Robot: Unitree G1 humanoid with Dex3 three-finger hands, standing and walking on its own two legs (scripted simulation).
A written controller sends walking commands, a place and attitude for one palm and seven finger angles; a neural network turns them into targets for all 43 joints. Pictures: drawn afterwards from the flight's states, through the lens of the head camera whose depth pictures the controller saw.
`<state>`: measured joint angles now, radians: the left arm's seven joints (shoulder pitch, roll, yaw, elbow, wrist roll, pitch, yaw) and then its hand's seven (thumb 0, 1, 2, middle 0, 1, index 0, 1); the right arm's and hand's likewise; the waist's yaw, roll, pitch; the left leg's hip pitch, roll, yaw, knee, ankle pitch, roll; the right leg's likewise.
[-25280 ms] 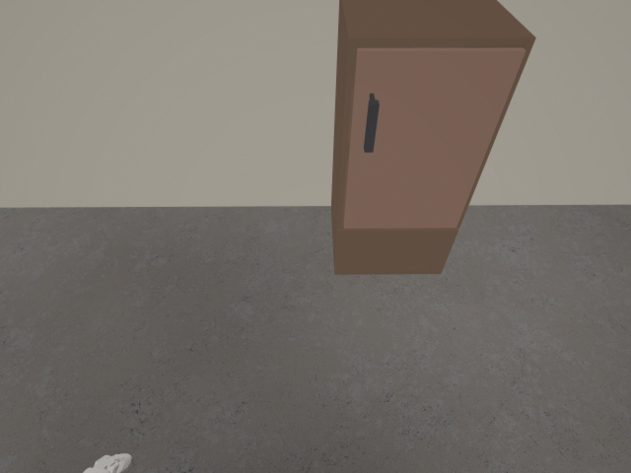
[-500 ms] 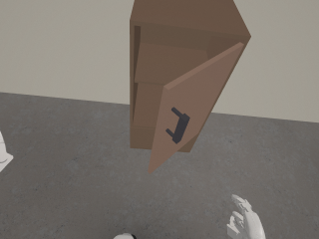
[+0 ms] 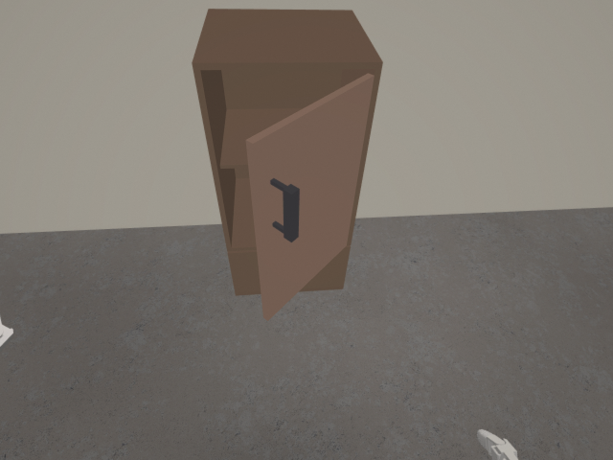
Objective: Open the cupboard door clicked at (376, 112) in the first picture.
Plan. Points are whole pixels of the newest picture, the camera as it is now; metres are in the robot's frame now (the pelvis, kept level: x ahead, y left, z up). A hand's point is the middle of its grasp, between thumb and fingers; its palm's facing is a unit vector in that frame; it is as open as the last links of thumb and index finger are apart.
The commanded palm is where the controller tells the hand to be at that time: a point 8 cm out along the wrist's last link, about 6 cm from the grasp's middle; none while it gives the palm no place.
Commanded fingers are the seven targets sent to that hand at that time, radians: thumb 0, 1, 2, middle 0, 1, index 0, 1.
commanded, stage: stop stepping back and stand still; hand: left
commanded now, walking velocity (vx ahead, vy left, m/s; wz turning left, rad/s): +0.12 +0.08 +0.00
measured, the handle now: (283, 210) +0.60 +0.09 -0.05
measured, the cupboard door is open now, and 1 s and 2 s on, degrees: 45 45 45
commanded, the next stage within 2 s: let the arm hang, fingers relaxed in 0.66 s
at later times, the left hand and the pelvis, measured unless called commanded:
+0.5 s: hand out of the picture +0.10 +0.30 +0.16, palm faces +0.54 -0.75 -0.38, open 7.4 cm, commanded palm +0.04 +0.32 +0.18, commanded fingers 0.00 0.90 0.90 -0.20 -0.30 -0.20 -0.30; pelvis -0.08 +0.01 +0.00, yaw +3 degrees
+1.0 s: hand out of the picture +0.04 +0.22 -0.14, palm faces +0.12 -0.97 -0.23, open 7.4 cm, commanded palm none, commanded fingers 0.00 0.90 0.90 -0.20 -0.30 -0.20 -0.30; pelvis -0.08 +0.02 -0.01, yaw +6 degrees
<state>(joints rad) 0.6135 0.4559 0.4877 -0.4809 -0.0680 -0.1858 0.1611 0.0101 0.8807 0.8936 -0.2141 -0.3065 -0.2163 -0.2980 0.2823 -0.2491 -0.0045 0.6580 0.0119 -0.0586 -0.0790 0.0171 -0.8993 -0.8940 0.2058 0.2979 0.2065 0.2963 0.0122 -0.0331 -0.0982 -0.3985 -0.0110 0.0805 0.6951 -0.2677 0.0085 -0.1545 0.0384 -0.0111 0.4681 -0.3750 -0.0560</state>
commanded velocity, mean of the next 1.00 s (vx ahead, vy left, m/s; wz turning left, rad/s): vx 0.10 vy -0.02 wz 0.00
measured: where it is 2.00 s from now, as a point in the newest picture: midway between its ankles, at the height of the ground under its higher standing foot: outside the picture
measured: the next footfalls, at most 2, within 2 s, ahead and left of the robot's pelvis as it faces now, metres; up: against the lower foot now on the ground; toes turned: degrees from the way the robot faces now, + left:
left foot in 0.02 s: +0.02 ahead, +0.10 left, +0.00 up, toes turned +4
left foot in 0.52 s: -0.02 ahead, +0.16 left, +0.00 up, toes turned +9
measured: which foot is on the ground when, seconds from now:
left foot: up 0.00-0.00, down 0.02-0.26, up 0.28-0.50, down 0.52-1.00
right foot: down 0.00-1.00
